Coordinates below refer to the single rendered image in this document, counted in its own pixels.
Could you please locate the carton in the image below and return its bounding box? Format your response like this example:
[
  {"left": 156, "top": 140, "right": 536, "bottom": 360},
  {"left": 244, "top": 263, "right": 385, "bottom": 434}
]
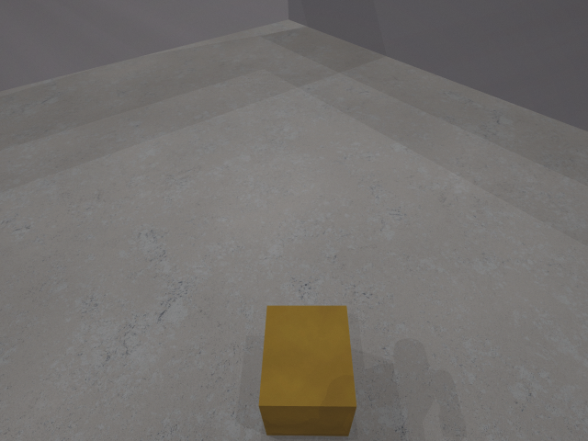
[{"left": 259, "top": 306, "right": 356, "bottom": 436}]

